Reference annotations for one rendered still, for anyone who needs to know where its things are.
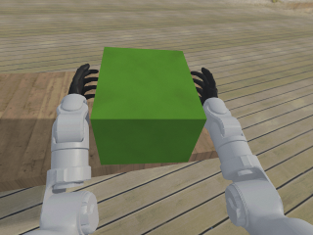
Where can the robot right forearm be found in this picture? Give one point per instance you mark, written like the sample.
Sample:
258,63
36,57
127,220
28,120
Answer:
237,161

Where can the left robot upper arm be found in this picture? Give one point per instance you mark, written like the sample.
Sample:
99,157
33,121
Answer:
71,213

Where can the carton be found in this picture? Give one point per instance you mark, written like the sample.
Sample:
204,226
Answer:
146,108

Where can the robot left forearm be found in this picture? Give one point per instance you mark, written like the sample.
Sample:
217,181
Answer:
69,146

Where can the right robot hand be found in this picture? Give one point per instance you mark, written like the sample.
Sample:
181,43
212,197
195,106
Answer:
208,85

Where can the left robot hand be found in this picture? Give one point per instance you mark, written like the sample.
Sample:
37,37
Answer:
79,80

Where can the right robot upper arm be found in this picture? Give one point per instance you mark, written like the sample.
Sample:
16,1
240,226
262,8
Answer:
255,206

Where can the table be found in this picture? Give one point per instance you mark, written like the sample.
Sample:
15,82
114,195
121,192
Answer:
28,110

